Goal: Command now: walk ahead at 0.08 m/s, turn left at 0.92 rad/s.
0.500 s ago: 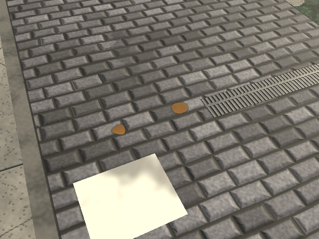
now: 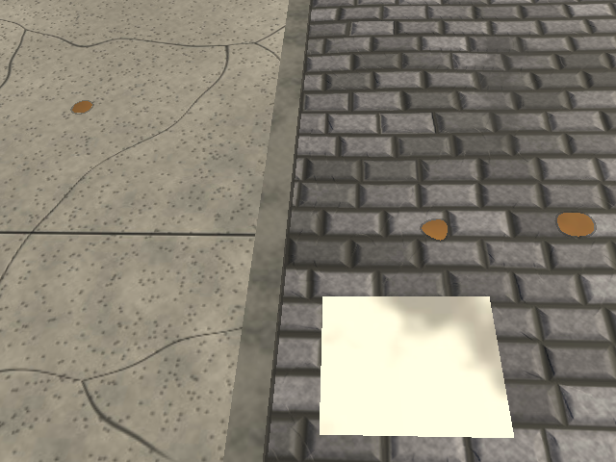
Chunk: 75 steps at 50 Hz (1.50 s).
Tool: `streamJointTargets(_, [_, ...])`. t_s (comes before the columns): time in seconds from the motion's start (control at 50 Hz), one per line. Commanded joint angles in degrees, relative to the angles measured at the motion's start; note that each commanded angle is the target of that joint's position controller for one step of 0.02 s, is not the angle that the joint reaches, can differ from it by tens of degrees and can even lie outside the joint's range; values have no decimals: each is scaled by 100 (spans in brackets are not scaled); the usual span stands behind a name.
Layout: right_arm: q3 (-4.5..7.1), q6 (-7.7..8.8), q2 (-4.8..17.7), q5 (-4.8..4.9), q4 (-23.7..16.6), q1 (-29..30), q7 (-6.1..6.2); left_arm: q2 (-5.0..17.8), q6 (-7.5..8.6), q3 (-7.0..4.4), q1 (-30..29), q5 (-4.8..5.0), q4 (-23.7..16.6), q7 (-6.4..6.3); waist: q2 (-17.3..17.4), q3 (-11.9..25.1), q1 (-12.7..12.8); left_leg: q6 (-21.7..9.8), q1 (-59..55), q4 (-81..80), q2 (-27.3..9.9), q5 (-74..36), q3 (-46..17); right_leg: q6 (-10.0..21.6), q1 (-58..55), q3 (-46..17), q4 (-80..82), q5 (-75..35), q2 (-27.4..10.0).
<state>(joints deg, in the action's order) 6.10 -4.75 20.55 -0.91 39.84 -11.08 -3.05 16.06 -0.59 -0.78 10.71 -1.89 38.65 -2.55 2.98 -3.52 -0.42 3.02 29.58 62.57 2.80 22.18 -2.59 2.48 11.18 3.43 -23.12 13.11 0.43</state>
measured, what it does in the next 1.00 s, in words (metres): walks ahead: left foot, then right foot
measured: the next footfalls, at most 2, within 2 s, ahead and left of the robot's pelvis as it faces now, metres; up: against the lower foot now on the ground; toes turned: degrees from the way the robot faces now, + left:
left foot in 0.28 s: +0.06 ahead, +0.14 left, +0.00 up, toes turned +14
right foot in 0.84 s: +0.15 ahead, -0.07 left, +0.00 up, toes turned -6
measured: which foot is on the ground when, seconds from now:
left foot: up 0.00-0.26, down 0.28-0.86, up 0.88-1.00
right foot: down 0.00-0.28, up 0.30-0.82, down 0.84-1.00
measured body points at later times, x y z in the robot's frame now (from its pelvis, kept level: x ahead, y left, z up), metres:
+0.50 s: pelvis +0.05 +0.05 +0.00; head +0.07 +0.09 +0.45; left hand +0.04 +0.33 -0.14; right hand +0.27 -0.14 -0.09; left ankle +0.03 +0.13 -0.74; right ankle +0.09 -0.08 -0.69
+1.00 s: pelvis +0.21 -0.01 -0.01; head +0.22 -0.04 +0.44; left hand +0.30 +0.28 -0.11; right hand +0.31 -0.30 -0.12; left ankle +0.20 +0.15 -0.67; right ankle +0.11 -0.06 -0.74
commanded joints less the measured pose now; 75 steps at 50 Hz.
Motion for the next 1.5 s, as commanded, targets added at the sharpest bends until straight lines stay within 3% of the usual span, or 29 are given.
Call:
streamJointTargets(0.02, [20, -1, 364, 18, -512, 324, -116, 859, 87, -277, 459, -22, -264, 17, -1153, 543, 347, 81, 764, -109, -323, -94, 229, 811, -1275, -848, 688, -1346, -1541])
streamJointTargets(0.06, [29, -35, 437, -24, -669, 720, -228, 1005, 117, -351, 629, -38, -203, 53, -1203, 307, 505, 56, 994, -410, -459, -130, 270, 807, -1399, -1066, 1130, 463, -1758])
streamJointTargets(0.12, [-51, -25, 183, 1, -790, 967, -279, 984, 171, -379, 633, -48, -148, 87, -990, 92, 471, 27, 573, -1130, -507, 21, 412, 792, -1210, -517, 887, -949, -1781])
streamJointTargets(0.22, [-142, 74, 11, 9, -743, 656, -80, 1108, 153, -446, 598, 101, 42, 232, -1461, 521, 258, -353, -903, -2688, -9, 54, 850, 552, -844, 144, -192, -3190, -1587])
streamJointTargets(0.26, [-111, 183, 143, -145, -494, -41, 44, 1034, 90, -421, 567, 234, 104, 240, -859, 842, -191, -546, -2324, -4230, 58, -1249, 628, 153, -159, 563, -1357, -2715, -1306])
streamJointTargets(0.28, [-11, 278, 644, -228, -432, -558, 143, 676, 67, -300, 707, 184, -48, 249, 298, 1306, -368, -788, -3657, -4514, -1285, -1878, -986, -199, 1127, 726, -2678, -534, -1021])
streamJointTargets(0.3, [126, 306, 1395, -37, -553, -549, 210, 268, -7, -169, 670, 45, -381, 241, 1330, 1338, -249, -1706, -3695, -4423, -2750, -4021, -2685, -416, 2393, 529, -3480, 2404, -143])
streamJointTargets(0.32, [92, 296, 1034, 139, -424, -826, 246, 720, -120, -285, 480, -33, -229, 207, 527, 1430, -574, -2024, -3581, -4187, -2602, -4291, -2058, -437, 2229, -182, -4088, 2329, -400])
streamJointTargets(0.36, [-197, 296, 340, 90, -427, 93, 309, 642, -127, -271, 516, 131, -43, 253, 422, 570, -32, -1636, -2668, -4386, -1776, -3950, -1033, -426, 2022, -391, -3816, 1452, -533])
streamJointTargets(0.4, [-278, 337, 186, 65, -445, 487, 363, 767, -154, -314, 855, 32, 211, 271, 576, 512, 196, -1415, -2328, -4412, -1319, -4427, -534, -475, 1531, -199, -3631, 873, -399])
streamJointTargets(0.46, [-465, 469, -193, -13, -303, 543, 379, 426, -222, -207, 1128, 123, 488, 329, 309, 732, 300, -1339, -2107, -4512, -1303, -4321, -91, -494, 836, -268, -2869, 637, -311])
streamJointTargets(0.58, [-276, 358, 359, -35, 22, 42, 449, 553, -253, -264, 420, 95, 271, 387, 444, 242, -57, -1546, -2153, -4319, -1792, -3258, -221, -272, 1132, -157, -2353, 1075, -141])
streamJointTargets(0.66, [-129, 466, 574, -114, 52, -306, 390, 662, -237, -324, -326, 55, -74, 639, 419, -100, -323, -1649, -2540, -5550, -2369, 1932, -1282, 28, 2059, -148, -2393, 1388, -350])
streamJointTargets(0.8, [1, 692, 659, -121, 169, -127, 289, 462, -90, -319, -227, 174, -61, 754, 44, -63, -1, -1132, -2600, -5354, -2124, 810, 267, 544, 1040, 261, -1085, 1010, -190])
streamJointTargets(0.84, [-34, 691, 648, -82, 94, 235, 320, 623, -13, -411, 1033, 70, 366, 686, -381, 321, 681, -794, -1294, -3610, -1556, -471, 1336, 755, -1050, 419, -416, 826, 248])
streamJointTargets(0.86, [-182, 701, 283, -162, -87, 491, 314, 1194, 40, -618, 2333, 7, 755, 579, -1636, 824, 1262, -552, 23, -1068, -933, -972, 1893, 1162, -2460, -1255, 140, 2240, -532])
streamJointTargets(0.88, [-324, 764, -169, -207, -601, 1098, 230, 1691, 128, -665, 2338, 56, 579, 530, -2463, 450, 1145, -270, 2359, 284, 112, 1024, 1011, 1763, -2919, -4649, 1256, 3397, -1711])
streamJointTargets(0.9, [-304, 837, 132, -308, -650, 1374, 180, 1467, 128, -600, 1860, 92, 439, 469, -1366, 24, 1074, -255, 3102, 806, -351, 614, 93, 1781, -2785, -4434, 1237, 2599, -1802])
streamJointTargets(0.96, [-284, 931, 491, -322, -364, 675, 41, 1276, 192, -527, 1456, 143, 373, 342, -398, -27, 415, -152, 2297, 190, -769, -433, 94, 1461, -1972, -3042, 1228, 1239, -1164])
streamJointTargets(1.08, [-491, 733, 207, -179, -758, 1576, -26, 1280, 468, -529, 1390, 162, 471, 330, -587, -484, 347, 147, 1370, -1490, -489, -1390, 470, 1361, -503, -2366, 1568, -715, -492])
streamJointTargets(1.14, [-551, 777, 156, -79, -1018, 1977, -20, 1397, 532, -586, 1416, 227, 556, 281, -843, -371, 458, -22, 347, -2555, -352, -2055, 458, 1169, -340, -2490, 1627, -1999, -664])
streamJointTargets(1.2, [-368, 809, 577, -50, -613, 554, 161, 1600, 590, -615, 1155, 219, 624, 281, -817, 569, -190, -334, -1750, -2811, 70, -1714, 553, 749, -657, -2200, 340, -4806, -627])
streamJointTargets(1.24, [-120, 814, 934, -65, 34, -1898, 429, 1399, 640, -552, 865, 51, 705, 286, -603, 1660, -1435, -488, -4338, -2551, -355, -753, 407, 573, 447, -1874, -2709, -4512, -215])
streamJointTargets(1.26, [12, 881, 1439, -319, 189, -2615, 493, 413, 698, -319, 1103, 150, 502, 294, 1128, 2264, -1307, -867, -5308, -3394, -1830, 2388, -2076, 454, 1871, -1544, -5215, -643, 575])
streamJointTargets(1.28, [9, 897, 1483, -301, 170, -1891, 380, 215, 715, -173, 1567, 275, 346, 392, 2166, 2334, -540, -1179, -4936, -5127, -2522, 3323, -5184, 502, 2641, -1599, -5847, 1141, 836])
streamJointTargets(1.3, [-48, 889, 906, -219, -8, -901, 318, 561, 624, -198, 1192, 148, 455, 360, 1140, 1345, -323, -1322, -4027, -5098, -2404, 3414, -4688, 557, 2889, -1343, -5996, 520, 285])
streamJointTargets(1.34, [-162, 912, 326, -187, 123, -661, 272, 744, 532, -211, 486, -38, 397, 465, -120, 695, -277, -1359, -2750, -4910, -1974, 1717, -3060, 492, 2614, -1114, -5433, 104, -94])
streamJointTargets(1.4, [-302, 1066, 17, -140, 617, -1027, 265, 377, 409, -70, 104, -97, 107, 589, 170, 117, -8, -1361, -1933, -5244, -1687, 894, -2046, 367, 2743, -1327, -4820, 347, -281])
streamJointTargets(1.5, [-258, 1201, 245, 23, 733, -1033, 246, 400, 433, 141, -1224, -127, -547, 714, -72, -477, 158, -1421, -1169, -6102, -1289, -422, -874, 4, 2608, -607, -2472, -897, -664])
Velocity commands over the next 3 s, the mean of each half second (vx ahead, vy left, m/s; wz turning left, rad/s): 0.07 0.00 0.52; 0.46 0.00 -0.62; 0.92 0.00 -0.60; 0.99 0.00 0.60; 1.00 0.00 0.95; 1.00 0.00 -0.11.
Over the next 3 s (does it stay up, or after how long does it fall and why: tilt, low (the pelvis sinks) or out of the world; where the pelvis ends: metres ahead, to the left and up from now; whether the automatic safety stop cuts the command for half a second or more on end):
stays up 1.88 -0.17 -0.02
